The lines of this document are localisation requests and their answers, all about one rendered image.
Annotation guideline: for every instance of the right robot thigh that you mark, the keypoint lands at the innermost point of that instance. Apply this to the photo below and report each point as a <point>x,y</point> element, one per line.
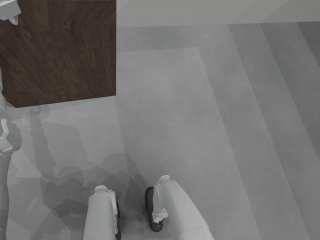
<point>186,221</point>

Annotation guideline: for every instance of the robot left hand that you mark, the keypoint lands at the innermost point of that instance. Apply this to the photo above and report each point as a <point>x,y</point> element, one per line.
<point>9,9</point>

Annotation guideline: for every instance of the right robot foot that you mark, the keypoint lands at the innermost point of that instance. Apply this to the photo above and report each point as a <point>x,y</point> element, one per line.
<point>155,226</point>

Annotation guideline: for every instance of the left robot upper arm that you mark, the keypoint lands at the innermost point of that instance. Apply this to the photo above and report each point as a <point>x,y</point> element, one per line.
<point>10,141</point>

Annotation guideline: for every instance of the cabinet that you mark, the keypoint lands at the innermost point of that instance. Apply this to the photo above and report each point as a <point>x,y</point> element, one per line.
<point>60,51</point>

